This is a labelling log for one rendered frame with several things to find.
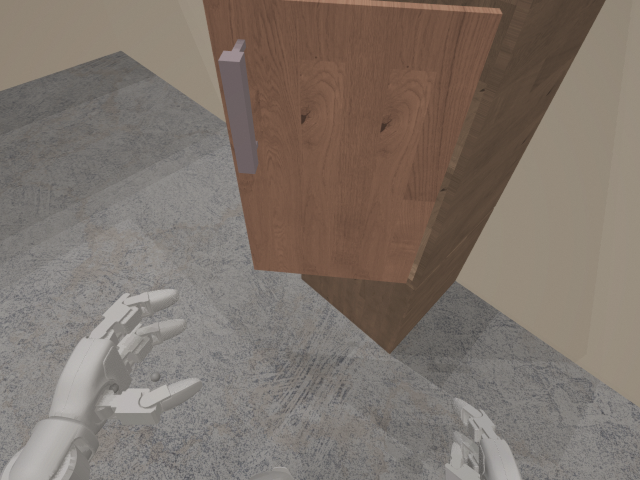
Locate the handle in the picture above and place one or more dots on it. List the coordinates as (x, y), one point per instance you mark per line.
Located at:
(236, 91)

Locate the left robot hand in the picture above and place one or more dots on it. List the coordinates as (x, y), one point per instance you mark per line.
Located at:
(82, 392)

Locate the cupboard door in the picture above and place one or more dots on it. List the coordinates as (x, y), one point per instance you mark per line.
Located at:
(357, 107)

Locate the right robot hand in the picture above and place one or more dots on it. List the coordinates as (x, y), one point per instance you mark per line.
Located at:
(492, 460)

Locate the left robot forearm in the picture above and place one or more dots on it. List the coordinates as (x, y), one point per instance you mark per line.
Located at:
(59, 449)

